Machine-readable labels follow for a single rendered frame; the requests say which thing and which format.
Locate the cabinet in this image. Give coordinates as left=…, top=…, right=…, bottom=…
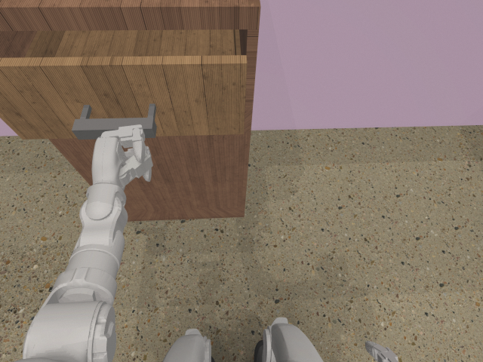
left=0, top=0, right=260, bottom=222

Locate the left robot hand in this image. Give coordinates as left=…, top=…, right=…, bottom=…
left=92, top=124, right=153, bottom=191

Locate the right robot hand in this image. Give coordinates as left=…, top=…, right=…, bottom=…
left=365, top=341, right=398, bottom=362

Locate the left robot shin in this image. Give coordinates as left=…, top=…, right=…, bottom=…
left=185, top=329, right=201, bottom=335

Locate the robot left upper arm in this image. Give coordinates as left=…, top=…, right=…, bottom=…
left=14, top=301, right=116, bottom=362

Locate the left robot thigh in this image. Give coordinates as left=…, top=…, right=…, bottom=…
left=162, top=334, right=211, bottom=362

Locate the handle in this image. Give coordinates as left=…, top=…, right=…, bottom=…
left=72, top=103, right=157, bottom=140

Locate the drawer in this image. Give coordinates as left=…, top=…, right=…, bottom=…
left=0, top=29, right=247, bottom=140

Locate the left robot forearm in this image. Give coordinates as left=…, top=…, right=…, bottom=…
left=23, top=183, right=128, bottom=359

